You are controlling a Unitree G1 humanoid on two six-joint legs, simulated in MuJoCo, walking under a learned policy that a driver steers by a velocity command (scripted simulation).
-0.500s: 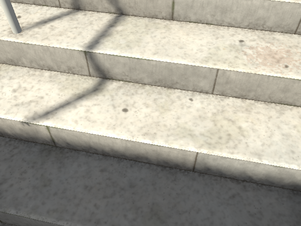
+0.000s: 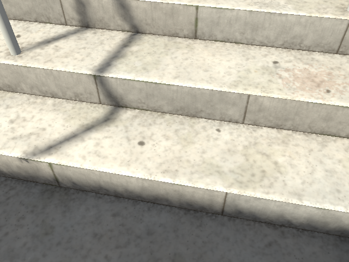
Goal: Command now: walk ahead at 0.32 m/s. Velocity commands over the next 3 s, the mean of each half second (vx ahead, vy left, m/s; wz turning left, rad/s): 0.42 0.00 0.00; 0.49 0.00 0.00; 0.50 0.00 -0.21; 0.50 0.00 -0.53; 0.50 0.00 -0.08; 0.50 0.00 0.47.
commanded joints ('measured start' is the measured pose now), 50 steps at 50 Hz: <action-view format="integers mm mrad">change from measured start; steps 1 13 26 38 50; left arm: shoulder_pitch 113 -43 -421 89 307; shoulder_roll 126 82 -107 -23 -72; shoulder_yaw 36 58 -77 6 -45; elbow -5 -131 -480 -135 69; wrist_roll -14 -48 -11 21 175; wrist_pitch -36 -57 -48 -21 -22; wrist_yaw -2 -54 -65 -79 -90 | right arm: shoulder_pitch -65 251 353 35 -189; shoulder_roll -71 -68 -1 59 63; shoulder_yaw -15 -24 66 30 92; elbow -70 -40 -8 -244 -352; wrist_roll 5 -24 -28 -5 -55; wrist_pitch -55 -36 26 -49 4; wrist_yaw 14 22 -13 79 85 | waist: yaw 33 -77 -19 71 42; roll -89 59 -2 -11 -30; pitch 157 51 237 -1 43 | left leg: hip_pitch -217 397 68 -542 -1411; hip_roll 38 382 261 -14 97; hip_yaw -56 -425 -94 -187 -119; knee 8 -278 -333 1283 1585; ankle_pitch -171 221 132 45 184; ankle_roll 61 242 79 92 238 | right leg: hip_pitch -17 -788 -1409 -200 65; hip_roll -151 -40 -117 -310 -234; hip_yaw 235 94 -23 644 180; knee -180 1068 1476 -113 -217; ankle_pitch -204 -68 -32 -164 32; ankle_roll -145 -32 10 -219 -196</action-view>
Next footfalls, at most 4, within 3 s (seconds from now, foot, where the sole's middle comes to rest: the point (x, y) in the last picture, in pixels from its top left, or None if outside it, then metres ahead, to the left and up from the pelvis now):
0.66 right None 0.47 -0.10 -0.62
1.24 left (155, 148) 0.84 0.11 -0.46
1.78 right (230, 69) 1.12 -0.18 -0.31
2.28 left None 1.47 -0.09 -0.16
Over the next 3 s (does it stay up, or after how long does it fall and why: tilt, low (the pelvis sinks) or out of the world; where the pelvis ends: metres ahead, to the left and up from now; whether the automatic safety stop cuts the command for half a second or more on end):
stays up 1.64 -0.27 0.61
